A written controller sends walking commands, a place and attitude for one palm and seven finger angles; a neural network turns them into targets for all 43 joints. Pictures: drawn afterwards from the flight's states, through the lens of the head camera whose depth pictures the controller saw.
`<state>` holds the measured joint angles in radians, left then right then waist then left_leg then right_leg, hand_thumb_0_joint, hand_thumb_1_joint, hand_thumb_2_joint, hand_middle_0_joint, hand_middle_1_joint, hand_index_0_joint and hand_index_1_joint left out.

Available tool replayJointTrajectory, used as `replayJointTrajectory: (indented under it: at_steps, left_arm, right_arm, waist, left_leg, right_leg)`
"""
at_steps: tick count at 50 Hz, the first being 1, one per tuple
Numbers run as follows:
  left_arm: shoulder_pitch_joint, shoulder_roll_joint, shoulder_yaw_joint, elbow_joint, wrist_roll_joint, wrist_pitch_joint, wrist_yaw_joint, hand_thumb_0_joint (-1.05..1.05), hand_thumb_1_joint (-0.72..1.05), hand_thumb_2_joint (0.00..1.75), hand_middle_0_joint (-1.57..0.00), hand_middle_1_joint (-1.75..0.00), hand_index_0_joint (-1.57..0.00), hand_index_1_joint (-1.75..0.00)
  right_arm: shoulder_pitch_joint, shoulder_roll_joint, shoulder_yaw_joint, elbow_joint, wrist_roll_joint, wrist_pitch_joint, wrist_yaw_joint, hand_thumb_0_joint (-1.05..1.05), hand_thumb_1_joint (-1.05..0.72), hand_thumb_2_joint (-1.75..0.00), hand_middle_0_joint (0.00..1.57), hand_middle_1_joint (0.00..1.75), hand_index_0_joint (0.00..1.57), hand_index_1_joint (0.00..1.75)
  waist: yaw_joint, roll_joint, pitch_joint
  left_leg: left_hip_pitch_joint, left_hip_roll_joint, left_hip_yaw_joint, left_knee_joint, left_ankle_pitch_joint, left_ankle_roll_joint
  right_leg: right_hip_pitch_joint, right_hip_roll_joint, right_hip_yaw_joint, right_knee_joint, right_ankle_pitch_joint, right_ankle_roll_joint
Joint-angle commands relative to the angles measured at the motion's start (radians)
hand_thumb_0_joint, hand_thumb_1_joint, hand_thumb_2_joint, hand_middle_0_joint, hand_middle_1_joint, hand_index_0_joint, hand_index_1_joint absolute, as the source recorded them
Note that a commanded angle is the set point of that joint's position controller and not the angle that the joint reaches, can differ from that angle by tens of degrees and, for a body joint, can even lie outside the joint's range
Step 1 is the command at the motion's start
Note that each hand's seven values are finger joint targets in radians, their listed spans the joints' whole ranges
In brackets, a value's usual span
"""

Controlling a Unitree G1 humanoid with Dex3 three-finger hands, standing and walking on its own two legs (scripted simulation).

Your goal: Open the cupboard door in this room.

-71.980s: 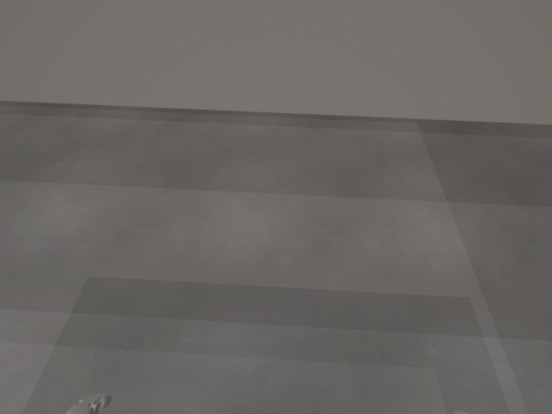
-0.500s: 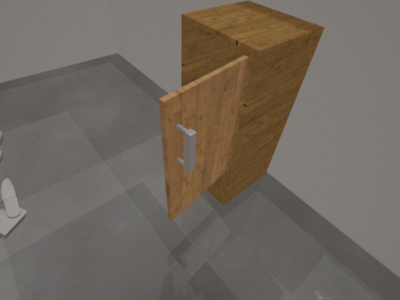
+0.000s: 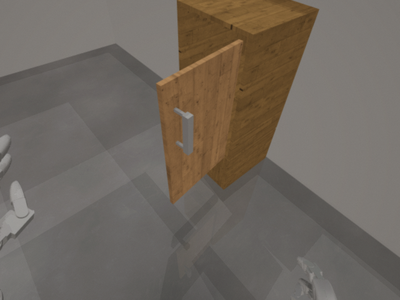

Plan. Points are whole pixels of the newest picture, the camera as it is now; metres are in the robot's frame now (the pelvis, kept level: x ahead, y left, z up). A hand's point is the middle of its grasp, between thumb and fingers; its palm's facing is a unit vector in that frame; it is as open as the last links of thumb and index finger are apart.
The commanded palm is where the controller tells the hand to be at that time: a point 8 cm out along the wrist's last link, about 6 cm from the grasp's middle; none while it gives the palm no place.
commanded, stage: stop stepping back and stand still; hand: left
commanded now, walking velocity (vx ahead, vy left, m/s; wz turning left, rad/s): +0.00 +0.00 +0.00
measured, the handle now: (182, 131) +0.58 +0.09 -0.04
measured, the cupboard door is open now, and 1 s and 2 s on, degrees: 98 98 98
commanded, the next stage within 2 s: let the arm hang, fingers relaxed in 0.28 s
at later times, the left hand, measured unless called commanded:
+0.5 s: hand (60, 262) +0.18 +0.28 -0.01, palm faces +0.18 -0.87 -0.45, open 7.4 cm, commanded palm none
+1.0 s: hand out of the picture -0.12 +0.17 -0.17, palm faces +0.10 -0.97 -0.21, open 7.3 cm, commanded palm none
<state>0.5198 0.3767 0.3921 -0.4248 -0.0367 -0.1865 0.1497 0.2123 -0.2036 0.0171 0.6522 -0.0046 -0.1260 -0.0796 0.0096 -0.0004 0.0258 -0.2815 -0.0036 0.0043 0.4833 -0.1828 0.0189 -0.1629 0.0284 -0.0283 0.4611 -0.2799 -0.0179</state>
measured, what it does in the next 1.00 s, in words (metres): stands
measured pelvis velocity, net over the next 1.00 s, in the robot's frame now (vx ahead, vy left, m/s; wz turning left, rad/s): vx -0.02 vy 0.00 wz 0.05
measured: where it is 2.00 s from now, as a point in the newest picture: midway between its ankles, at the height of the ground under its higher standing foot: outside the picture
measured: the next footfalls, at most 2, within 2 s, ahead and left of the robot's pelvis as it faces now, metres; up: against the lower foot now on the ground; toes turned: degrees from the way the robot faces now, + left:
none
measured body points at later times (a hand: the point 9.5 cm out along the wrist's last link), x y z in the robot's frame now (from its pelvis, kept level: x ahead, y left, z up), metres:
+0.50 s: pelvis -0.02 +0.01 -0.01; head -0.01 +0.00 +0.44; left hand +0.17 +0.32 +0.02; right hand +0.14 -0.24 -0.12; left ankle +0.05 +0.11 -0.74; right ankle -0.02 -0.10 -0.74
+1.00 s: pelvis -0.02 +0.00 +0.00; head +0.00 +0.00 +0.45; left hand -0.13 +0.23 -0.15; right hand -0.04 -0.21 -0.16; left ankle +0.05 +0.11 -0.74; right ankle -0.02 -0.10 -0.74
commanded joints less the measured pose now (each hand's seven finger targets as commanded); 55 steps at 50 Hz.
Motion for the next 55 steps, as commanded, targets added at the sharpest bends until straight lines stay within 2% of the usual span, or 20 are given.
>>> replayJointTrajectory:
  at_steps: [1,2,6,9,18,19,20,21,22,24,25,26,27,30,35,40,41,45,52,55]
  left_arm:
    - [0.013,0.226,0.153,-0.271,-0.003,-0.077,0.019,0.00,0.90,0.90,-0.20,-0.30,-0.20,-0.30]
    - [0.024,0.208,0.143,-0.274,-0.005,-0.077,0.020,0.00,0.90,0.90,-0.20,-0.30,-0.20,-0.30]
    - [0.036,0.210,0.152,-0.236,-0.011,-0.073,0.021,0.00,0.90,0.90,-0.20,-0.30,-0.20,-0.30]
    - [0.013,0.188,0.126,-0.216,-0.011,-0.067,0.018,0.00,0.90,0.90,-0.20,-0.30,-0.20,-0.30]
    - [-0.003,0.204,0.122,-0.241,-0.004,-0.065,0.020,0.00,0.90,0.90,-0.20,-0.30,-0.20,-0.30]
    - [-0.081,0.010,-0.282,0.576,0.083,0.090,-0.128,0.00,0.90,0.90,-0.20,-0.30,-0.20,-0.30]
    - [-0.074,0.011,-0.255,0.614,0.068,0.158,-0.149,0.00,0.90,0.90,-0.20,-0.30,-0.20,-0.30]
    - [-0.099,-0.014,-0.278,0.641,0.070,0.167,-0.151,0.00,0.90,0.90,-0.20,-0.30,-0.20,-0.30]
    - [-0.132,-0.006,-0.285,0.679,0.070,0.172,-0.150,0.00,0.90,0.90,-0.20,-0.30,-0.20,-0.30]
    - [-0.186,0.014,-0.294,0.794,0.073,0.173,-0.149,0.00,0.90,0.90,-0.20,-0.30,-0.20,-0.30]
    - [-0.215,0.019,-0.299,0.861,0.072,0.176,-0.148,0.00,0.90,0.90,-0.20,-0.30,-0.20,-0.30]
    - [-0.237,0.013,-0.311,0.928,0.069,0.182,-0.145,0.00,0.90,0.90,-0.20,-0.30,-0.20,-0.30]
    - [-0.253,0.001,-0.324,0.999,0.064,0.190,-0.142,0.00,0.90,0.90,-0.20,-0.30,-0.20,-0.30]
    - [-0.252,-0.010,-0.346,1.183,0.057,0.197,-0.134,0.00,0.90,0.90,-0.20,-0.30,-0.20,-0.30]
    - [-0.191,-0.057,-0.348,1.391,0.050,0.191,-0.132,0.00,0.90,0.90,-0.20,-0.30,-0.20,-0.30]
    - [-0.143,-0.090,-0.361,1.497,0.047,0.188,-0.130,0.00,0.90,0.90,-0.20,-0.30,-0.20,-0.30]
    - [-0.135,-0.095,-0.362,1.509,0.047,0.187,-0.129,0.00,0.90,0.90,-0.20,-0.30,-0.20,-0.30]
    - [-0.103,-0.119,-0.368,1.545,0.046,0.187,-0.123,0.00,0.90,0.90,-0.20,-0.30,-0.20,-0.30]
    - [-0.078,-0.139,-0.368,1.564,0.045,0.187,-0.115,0.00,0.90,0.90,-0.20,-0.30,-0.20,-0.30]
    - [-0.080,-0.152,-0.366,1.562,0.046,0.187,-0.112,0.00,0.90,0.90,-0.20,-0.30,-0.20,-0.30]
  right_arm:
    - [-0.095,-0.126,-0.049,-0.167,-0.002,-0.063,-0.009,0.00,-0.90,-0.90,0.20,0.30,0.20,0.30]
    - [-0.095,-0.119,-0.047,-0.170,-0.001,-0.059,-0.007,0.00,-0.90,-0.90,0.20,0.30,0.20,0.30]
    - [-0.096,-0.121,-0.051,-0.172,-0.004,-0.049,-0.011,0.00,-0.90,-0.90,0.20,0.30,0.20,0.30]
    - [-0.094,-0.123,-0.051,-0.171,-0.001,-0.044,-0.012,0.00,-0.90,-0.90,0.20,0.30,0.20,0.30]
    - [-0.094,-0.125,-0.049,-0.170,-0.003,-0.056,-0.020,0.00,-0.90,-0.90,0.20,0.30,0.20,0.30]
    - [-0.146,-0.307,-0.098,0.094,0.008,-0.073,0.078,0.00,-0.90,-0.90,0.20,0.30,0.20,0.30]
    - [-0.062,-0.249,-0.094,0.091,0.017,0.000,0.080,0.00,-0.90,-0.90,0.20,0.30,0.20,0.30]
    - [-0.041,-0.225,-0.086,0.092,0.004,0.019,0.077,0.00,-0.90,-0.90,0.20,0.30,0.20,0.30]
    - [-0.036,-0.232,-0.077,0.086,0.000,0.039,0.075,0.00,-0.90,-0.90,0.20,0.30,0.20,0.30]
    - [-0.057,-0.233,-0.067,0.102,-0.012,0.062,0.075,0.00,-0.90,-0.90,0.20,0.30,0.20,0.30]
    - [-0.060,-0.229,-0.065,0.120,-0.016,0.073,0.075,0.00,-0.90,-0.90,0.20,0.30,0.20,0.30]
    - [-0.063,-0.211,-0.057,0.136,-0.019,0.087,0.076,0.00,-0.90,-0.90,0.20,0.30,0.20,0.30]
    - [-0.060,-0.189,-0.047,0.162,-0.023,0.099,0.076,0.00,-0.90,-0.90,0.20,0.30,0.20,0.30]
    - [-0.050,-0.155,-0.030,0.224,-0.026,0.120,0.071,0.00,-0.90,-0.90,0.20,0.30,0.20,0.30]
    - [0.001,-0.106,-0.032,0.317,-0.023,0.133,0.055,0.00,-0.90,-0.90,0.20,0.30,0.20,0.30]
    - [0.083,-0.080,-0.039,0.383,-0.017,0.144,0.046,0.00,-0.90,-0.90,0.20,0.30,0.20,0.30]
    - [0.097,-0.078,-0.041,0.387,-0.014,0.145,0.044,0.00,-0.90,-0.90,0.20,0.30,0.20,0.30]
    - [0.131,-0.047,-0.042,0.421,-0.014,0.147,0.042,0.00,-0.90,-0.90,0.20,0.30,0.20,0.30]
    - [0.150,-0.017,-0.038,0.450,-0.016,0.145,0.043,0.00,-0.90,-0.90,0.20,0.30,0.20,0.30]
    - [0.151,-0.005,-0.037,0.457,-0.018,0.142,0.042,0.00,-0.90,-0.90,0.20,0.30,0.20,0.30]
  waist:
    - [-0.009,0.083,-0.100]
    - [-0.013,0.080,-0.096]
    - [-0.018,0.086,-0.079]
    - [-0.022,0.061,-0.074]
    - [-0.014,0.084,-0.089]
    - [-0.043,0.106,-0.023]
    - [-0.024,0.083,-0.094]
    - [-0.019,-0.001,-0.134]
    - [-0.018,-0.056,-0.126]
    - [-0.009,-0.161,-0.109]
    - [-0.011,-0.173,-0.096]
    - [-0.012,-0.145,-0.061]
    - [-0.015,-0.083,-0.039]
    - [-0.007,0.061,-0.022]
    - [-0.004,0.188,-0.029]
    - [-0.015,0.087,0.001]
    - [-0.016,0.046,0.013]
    - [-0.019,0.006,0.042]
    - [-0.014,-0.019,0.070]
    - [-0.013,0.007,0.086]
  left_leg:
    - [0.043,0.091,-0.104,-0.134,-0.007,0.014]
    - [0.038,0.086,-0.097,-0.129,-0.030,0.011]
    - [0.049,0.076,-0.083,-0.122,-0.041,-0.001]
    - [0.062,0.076,-0.083,-0.124,-0.046,-0.002]
    - [0.062,0.077,-0.095,-0.161,-0.044,0.000]
    - [-0.082,0.112,-0.153,0.002,0.172,0.017]
    - [0.001,0.116,-0.121,0.006,0.212,0.011]
    - [0.012,0.128,-0.141,0.020,0.227,0.023]
    - [-0.016,0.127,-0.175,0.009,0.178,0.039]
    - [-0.052,0.114,-0.190,-0.002,0.128,0.050]
    - [-0.053,0.099,-0.183,-0.005,0.109,0.046]
    - [-0.052,0.087,-0.170,-0.011,0.095,0.036]
    - [-0.050,0.081,-0.169,-0.034,0.079,0.032]
    - [-0.053,0.083,-0.178,-0.110,0.021,0.030]
    - [-0.024,0.072,-0.170,-0.155,-0.126,0.021]
    - [0.000,0.073,-0.167,-0.152,-0.156,0.023]
    - [0.006,0.075,-0.169,-0.149,-0.149,0.025]
    - [0.022,0.071,-0.147,-0.130,-0.114,0.026]
    - [0.013,0.067,-0.140,-0.131,-0.107,0.027]
    - [0.003,0.071,-0.144,-0.147,-0.109,0.028]
  right_leg:
    - [-0.002,-0.059,0.071,-0.116,0.068,0.016]
    - [-0.008,-0.063,0.080,-0.128,0.054,0.012]
    - [-0.043,-0.063,0.086,-0.164,0.036,0.008]
    - [-0.056,-0.058,0.080,-0.175,0.020,0.011]
    - [-0.019,-0.049,0.052,-0.166,0.031,0.018]
    - [-0.109,-0.113,0.014,-0.005,0.151,-0.018]
    - [-0.110,-0.117,0.048,-0.018,0.100,-0.019]
    - [-0.115,-0.102,0.044,-0.001,0.056,-0.026]
    - [-0.100,-0.095,0.040,0.009,0.012,-0.032]
    - [-0.074,-0.104,0.059,0.002,0.014,-0.043]
    - [-0.074,-0.118,0.072,-0.012,0.013,-0.050]
    - [-0.099,-0.129,0.080,-0.027,-0.008,-0.056]
    - [-0.104,-0.130,0.083,-0.035,-0.027,-0.056]
    - [-0.051,-0.114,0.080,-0.046,-0.035,-0.039]
    - [-0.031,-0.113,0.074,-0.098,-0.059,-0.046]
    - [-0.064,-0.114,0.059,-0.137,-0.096,-0.046]
    - [-0.076,-0.111,0.057,-0.145,-0.105,-0.046]
    - [-0.109,-0.121,0.057,-0.156,-0.122,-0.048]
    - [-0.126,-0.119,0.059,-0.145,-0.144,-0.047]
    - [-0.126,-0.115,0.057,-0.132,-0.126,-0.045]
